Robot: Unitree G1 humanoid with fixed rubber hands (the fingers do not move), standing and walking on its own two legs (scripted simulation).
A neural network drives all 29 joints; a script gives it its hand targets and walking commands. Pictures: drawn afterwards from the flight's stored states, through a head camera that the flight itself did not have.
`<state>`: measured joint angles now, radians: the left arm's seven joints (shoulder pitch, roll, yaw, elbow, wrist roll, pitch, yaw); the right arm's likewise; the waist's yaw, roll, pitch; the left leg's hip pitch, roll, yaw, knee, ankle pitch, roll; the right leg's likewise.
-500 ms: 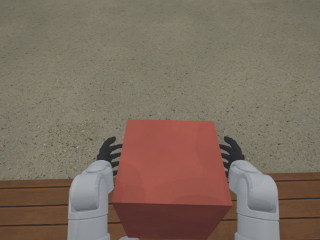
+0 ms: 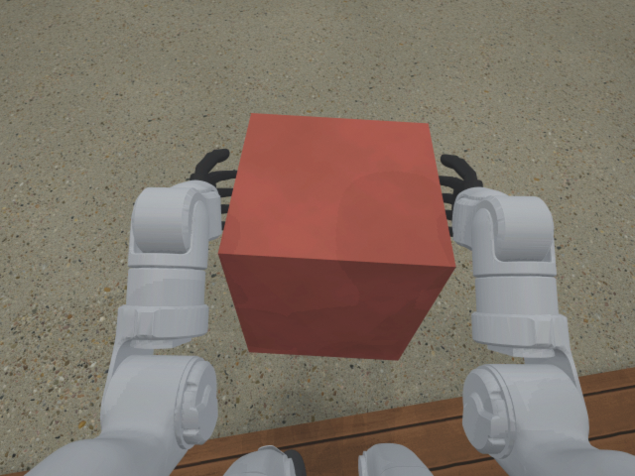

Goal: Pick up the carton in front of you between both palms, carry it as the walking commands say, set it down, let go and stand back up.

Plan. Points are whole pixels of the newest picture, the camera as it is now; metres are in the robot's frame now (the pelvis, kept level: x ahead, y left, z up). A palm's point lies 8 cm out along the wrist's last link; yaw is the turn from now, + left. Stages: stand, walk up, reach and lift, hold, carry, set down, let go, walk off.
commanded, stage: carry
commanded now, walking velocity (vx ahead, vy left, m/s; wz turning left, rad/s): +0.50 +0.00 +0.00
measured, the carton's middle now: (331, 247) +0.38 -0.01 +0.03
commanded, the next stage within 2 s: none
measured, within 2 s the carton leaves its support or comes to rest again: neither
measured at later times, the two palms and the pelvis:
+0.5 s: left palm (235, 82) +0.70 +0.14 +0.04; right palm (406, 76) +0.73 -0.16 +0.04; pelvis +0.35 -0.03 -0.05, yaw +2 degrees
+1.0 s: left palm out of the picture +1.05 +0.12 +0.05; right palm out of the picture +1.02 -0.18 +0.05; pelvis +0.67 +0.00 -0.04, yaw +0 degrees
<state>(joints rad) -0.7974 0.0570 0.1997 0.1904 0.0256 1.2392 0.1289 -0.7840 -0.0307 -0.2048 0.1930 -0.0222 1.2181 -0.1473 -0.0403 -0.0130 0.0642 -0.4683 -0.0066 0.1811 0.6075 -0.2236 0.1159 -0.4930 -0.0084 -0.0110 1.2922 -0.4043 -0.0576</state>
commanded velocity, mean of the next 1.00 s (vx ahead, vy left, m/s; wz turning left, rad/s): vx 0.50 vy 0.00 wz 0.00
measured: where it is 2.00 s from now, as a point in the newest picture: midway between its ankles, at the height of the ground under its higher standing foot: (318, 192)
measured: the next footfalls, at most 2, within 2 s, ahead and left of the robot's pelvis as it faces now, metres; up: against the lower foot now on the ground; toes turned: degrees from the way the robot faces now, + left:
right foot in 0.34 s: +0.41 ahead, -0.07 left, -0.06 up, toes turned -2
left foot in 0.76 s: +0.71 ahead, +0.06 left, -0.06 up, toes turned +5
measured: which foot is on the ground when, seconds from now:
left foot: down 0.00-0.36, up 0.38-0.74, down 0.76-1.00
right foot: up 0.00-0.32, down 0.34-0.78, up 0.80-1.00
